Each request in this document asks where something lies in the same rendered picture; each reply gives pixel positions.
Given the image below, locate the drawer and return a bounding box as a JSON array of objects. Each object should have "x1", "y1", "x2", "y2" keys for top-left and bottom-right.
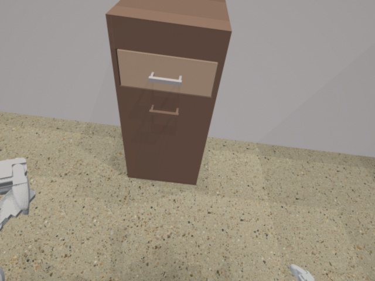
[{"x1": 117, "y1": 49, "x2": 218, "y2": 97}]

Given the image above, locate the handle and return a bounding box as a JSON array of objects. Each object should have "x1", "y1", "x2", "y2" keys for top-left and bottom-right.
[
  {"x1": 148, "y1": 72, "x2": 182, "y2": 86},
  {"x1": 149, "y1": 109, "x2": 179, "y2": 118}
]

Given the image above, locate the robot left hand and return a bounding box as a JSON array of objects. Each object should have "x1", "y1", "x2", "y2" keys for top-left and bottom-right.
[{"x1": 0, "y1": 157, "x2": 36, "y2": 231}]

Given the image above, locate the cabinet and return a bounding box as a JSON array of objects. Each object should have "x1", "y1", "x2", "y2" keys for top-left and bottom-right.
[{"x1": 105, "y1": 0, "x2": 232, "y2": 185}]

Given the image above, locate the robot right hand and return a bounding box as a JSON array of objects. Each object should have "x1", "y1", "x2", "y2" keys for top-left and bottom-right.
[{"x1": 290, "y1": 264, "x2": 314, "y2": 281}]

